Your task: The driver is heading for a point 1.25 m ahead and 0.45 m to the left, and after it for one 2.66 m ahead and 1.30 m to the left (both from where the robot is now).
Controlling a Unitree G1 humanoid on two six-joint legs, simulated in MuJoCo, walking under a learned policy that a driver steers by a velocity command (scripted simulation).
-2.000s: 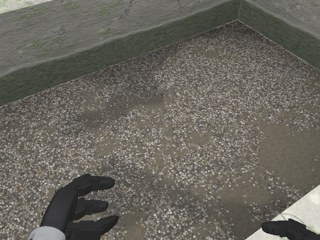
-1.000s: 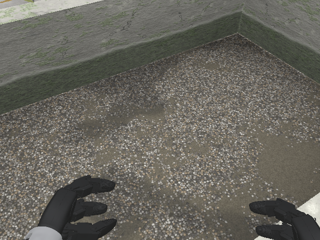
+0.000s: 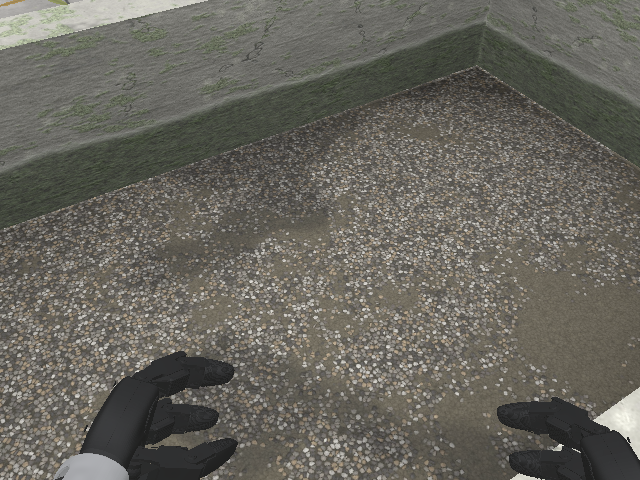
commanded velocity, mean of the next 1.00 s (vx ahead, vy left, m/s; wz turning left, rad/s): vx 0.53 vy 0.00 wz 0.00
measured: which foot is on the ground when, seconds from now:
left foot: down 0.00-1.00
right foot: down 0.00-1.00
